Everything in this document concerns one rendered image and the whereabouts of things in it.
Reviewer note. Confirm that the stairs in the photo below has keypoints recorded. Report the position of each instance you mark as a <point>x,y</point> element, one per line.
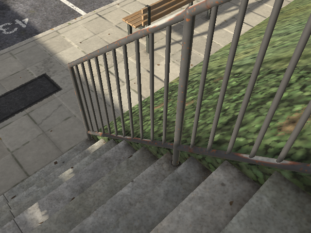
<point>99,187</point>

